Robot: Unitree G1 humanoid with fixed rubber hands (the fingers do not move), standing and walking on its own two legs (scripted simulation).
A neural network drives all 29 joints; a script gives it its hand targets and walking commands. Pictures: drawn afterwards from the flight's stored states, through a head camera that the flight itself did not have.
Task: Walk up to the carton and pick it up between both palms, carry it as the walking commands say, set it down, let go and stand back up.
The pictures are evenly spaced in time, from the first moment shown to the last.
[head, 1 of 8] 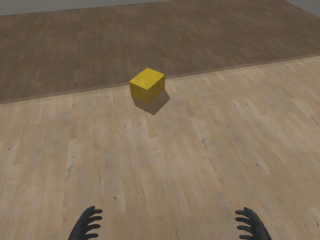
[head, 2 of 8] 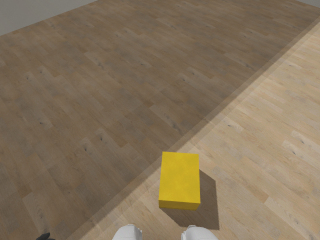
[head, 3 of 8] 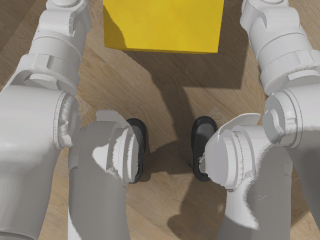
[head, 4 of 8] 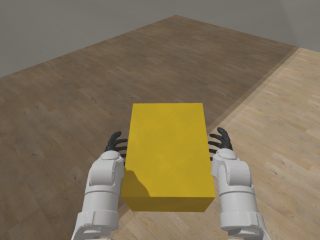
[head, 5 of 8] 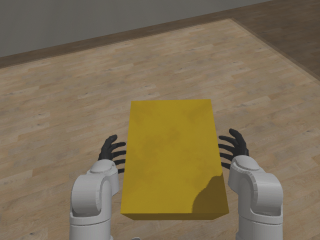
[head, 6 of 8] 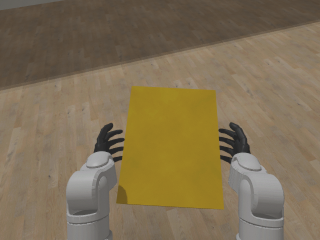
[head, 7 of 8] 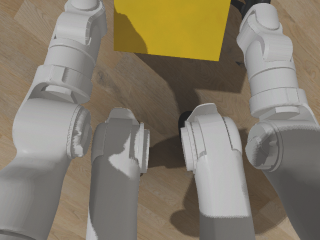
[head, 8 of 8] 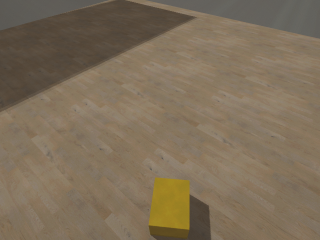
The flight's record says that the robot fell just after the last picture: no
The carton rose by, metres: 0.72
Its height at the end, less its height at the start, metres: +0.00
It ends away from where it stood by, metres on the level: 1.74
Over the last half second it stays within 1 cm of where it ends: yes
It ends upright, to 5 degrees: yes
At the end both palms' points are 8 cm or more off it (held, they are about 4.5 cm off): yes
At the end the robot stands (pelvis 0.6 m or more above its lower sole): yes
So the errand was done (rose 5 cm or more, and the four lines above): yes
